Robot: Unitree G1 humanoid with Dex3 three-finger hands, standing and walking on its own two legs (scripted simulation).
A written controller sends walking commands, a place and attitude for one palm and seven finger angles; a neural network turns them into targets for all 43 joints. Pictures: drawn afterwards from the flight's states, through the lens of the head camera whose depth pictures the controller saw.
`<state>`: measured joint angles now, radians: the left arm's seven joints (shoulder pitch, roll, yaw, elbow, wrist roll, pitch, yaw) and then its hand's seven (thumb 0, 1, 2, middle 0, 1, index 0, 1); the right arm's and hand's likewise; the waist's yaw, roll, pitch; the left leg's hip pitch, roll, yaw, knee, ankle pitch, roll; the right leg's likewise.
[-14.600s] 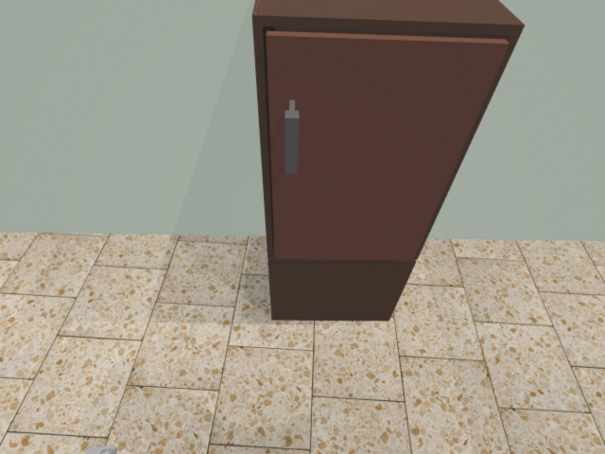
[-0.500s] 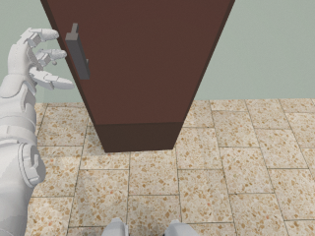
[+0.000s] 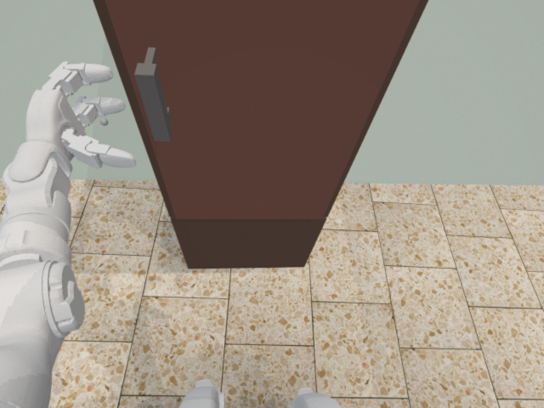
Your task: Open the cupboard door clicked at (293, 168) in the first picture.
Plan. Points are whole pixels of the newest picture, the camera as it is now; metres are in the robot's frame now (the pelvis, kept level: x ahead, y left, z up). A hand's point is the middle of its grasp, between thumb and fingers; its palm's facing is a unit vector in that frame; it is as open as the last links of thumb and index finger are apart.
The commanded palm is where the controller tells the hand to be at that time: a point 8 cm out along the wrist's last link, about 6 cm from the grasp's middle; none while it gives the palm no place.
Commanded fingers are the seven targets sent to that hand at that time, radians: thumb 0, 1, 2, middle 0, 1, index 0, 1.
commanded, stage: move the hooked fingers beside the handle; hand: left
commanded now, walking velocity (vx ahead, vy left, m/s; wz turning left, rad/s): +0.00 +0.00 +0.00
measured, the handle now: (157, 96) +0.55 +0.15 +0.12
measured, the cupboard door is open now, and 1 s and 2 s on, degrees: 0 0 0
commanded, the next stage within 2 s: slide the fingers in behind the handle in 0.24 s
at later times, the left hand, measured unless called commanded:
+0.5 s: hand (121, 119) +0.50 +0.19 +0.12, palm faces -0.02 -1.00 +0.01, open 14.0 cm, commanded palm +0.48 +0.23 +0.12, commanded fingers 0.00 -0.50 0.30 -0.30 -1.20 -0.30 -1.20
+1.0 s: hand (148, 120) +0.49 +0.15 +0.12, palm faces -0.01 -1.00 +0.01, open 14.0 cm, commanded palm +0.47 +0.20 +0.12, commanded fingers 0.00 -0.50 0.30 -0.30 -1.20 -0.30 -1.20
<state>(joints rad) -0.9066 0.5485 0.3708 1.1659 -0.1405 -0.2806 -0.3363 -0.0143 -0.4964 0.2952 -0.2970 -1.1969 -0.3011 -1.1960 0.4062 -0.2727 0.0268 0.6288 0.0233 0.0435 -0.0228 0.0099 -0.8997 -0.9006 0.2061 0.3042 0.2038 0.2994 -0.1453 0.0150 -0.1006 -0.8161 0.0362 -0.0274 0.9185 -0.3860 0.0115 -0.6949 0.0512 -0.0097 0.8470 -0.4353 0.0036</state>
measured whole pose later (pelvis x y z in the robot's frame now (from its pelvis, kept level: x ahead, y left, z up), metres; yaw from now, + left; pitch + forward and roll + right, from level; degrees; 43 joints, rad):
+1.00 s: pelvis -0.01 -0.01 +0.00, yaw +0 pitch +15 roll -2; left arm -0.92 0.44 0.33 1.15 -0.11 -0.31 -0.20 -0.01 -0.50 0.30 -0.30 -1.20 -0.30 -1.20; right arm 0.40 -0.26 0.02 0.62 0.01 0.03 0.00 0.01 -0.90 -0.90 0.21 0.30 0.20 0.30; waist -0.15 0.03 -0.10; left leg -0.81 0.04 -0.02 0.91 -0.38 0.00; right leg -0.70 0.05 0.00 0.87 -0.44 -0.01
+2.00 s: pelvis -0.01 -0.01 +0.00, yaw +0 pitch +16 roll -2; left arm -0.98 0.37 0.27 1.18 -0.09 -0.33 -0.10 -0.01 -0.50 0.30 -0.33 -1.22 -0.33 -1.22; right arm 0.41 -0.26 0.02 0.64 0.00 0.02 0.01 0.01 -0.90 -0.90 0.20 0.30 0.20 0.30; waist -0.16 0.03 -0.10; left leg -0.84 0.03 -0.03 0.92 -0.37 0.00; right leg -0.73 0.04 -0.01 0.88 -0.44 0.00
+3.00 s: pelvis +0.00 -0.01 +0.00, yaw +0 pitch +15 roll -2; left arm -0.87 0.34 0.29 1.09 -0.11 -0.33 -0.11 0.01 0.73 0.80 -0.36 -1.35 -0.36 -1.35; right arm 0.40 -0.26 0.01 0.63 0.00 0.04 0.01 0.01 -0.90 -0.90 0.20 0.30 0.20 0.30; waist -0.14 0.03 -0.11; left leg -0.78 0.03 -0.01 0.89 -0.38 0.00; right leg -0.68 0.05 0.01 0.86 -0.44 -0.01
